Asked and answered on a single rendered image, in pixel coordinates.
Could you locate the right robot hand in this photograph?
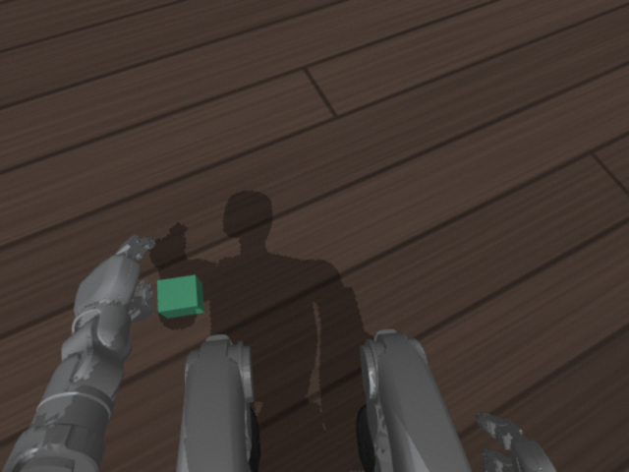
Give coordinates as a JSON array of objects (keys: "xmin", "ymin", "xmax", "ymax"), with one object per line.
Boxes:
[{"xmin": 476, "ymin": 412, "xmax": 557, "ymax": 472}]

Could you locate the left robot hand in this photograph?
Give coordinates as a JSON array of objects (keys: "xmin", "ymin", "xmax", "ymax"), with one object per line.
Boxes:
[{"xmin": 74, "ymin": 234, "xmax": 157, "ymax": 323}]

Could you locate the left robot arm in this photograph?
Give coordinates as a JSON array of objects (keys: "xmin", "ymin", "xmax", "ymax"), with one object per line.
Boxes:
[{"xmin": 2, "ymin": 304, "xmax": 132, "ymax": 472}]

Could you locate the right robot foot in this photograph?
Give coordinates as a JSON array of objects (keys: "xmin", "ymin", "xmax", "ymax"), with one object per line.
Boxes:
[{"xmin": 356, "ymin": 404, "xmax": 375, "ymax": 472}]

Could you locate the small box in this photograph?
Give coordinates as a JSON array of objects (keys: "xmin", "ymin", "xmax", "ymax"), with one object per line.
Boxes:
[{"xmin": 157, "ymin": 275, "xmax": 204, "ymax": 319}]

